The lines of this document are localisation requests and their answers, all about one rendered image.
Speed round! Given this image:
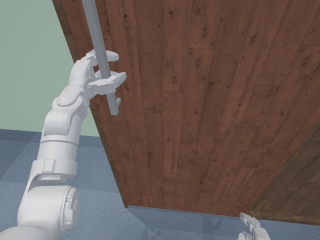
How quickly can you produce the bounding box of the left robot upper arm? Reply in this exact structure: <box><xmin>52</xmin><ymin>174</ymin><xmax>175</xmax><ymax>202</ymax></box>
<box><xmin>0</xmin><ymin>185</ymin><xmax>79</xmax><ymax>240</ymax></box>

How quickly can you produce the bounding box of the left robot forearm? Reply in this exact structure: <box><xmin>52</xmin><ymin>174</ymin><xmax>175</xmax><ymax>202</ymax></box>
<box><xmin>17</xmin><ymin>85</ymin><xmax>90</xmax><ymax>226</ymax></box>

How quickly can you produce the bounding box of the right robot hand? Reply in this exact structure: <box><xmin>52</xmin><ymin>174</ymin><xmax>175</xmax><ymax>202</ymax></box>
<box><xmin>238</xmin><ymin>212</ymin><xmax>270</xmax><ymax>240</ymax></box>

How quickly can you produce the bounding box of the wardrobe door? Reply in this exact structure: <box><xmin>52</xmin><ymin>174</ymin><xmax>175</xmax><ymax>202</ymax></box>
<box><xmin>248</xmin><ymin>118</ymin><xmax>320</xmax><ymax>218</ymax></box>
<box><xmin>61</xmin><ymin>0</ymin><xmax>320</xmax><ymax>218</ymax></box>

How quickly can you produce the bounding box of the left robot hand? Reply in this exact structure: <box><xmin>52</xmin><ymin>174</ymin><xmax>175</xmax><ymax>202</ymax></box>
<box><xmin>68</xmin><ymin>49</ymin><xmax>127</xmax><ymax>100</ymax></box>

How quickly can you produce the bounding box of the handle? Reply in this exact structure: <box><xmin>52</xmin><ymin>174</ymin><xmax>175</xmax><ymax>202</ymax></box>
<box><xmin>81</xmin><ymin>0</ymin><xmax>121</xmax><ymax>116</ymax></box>

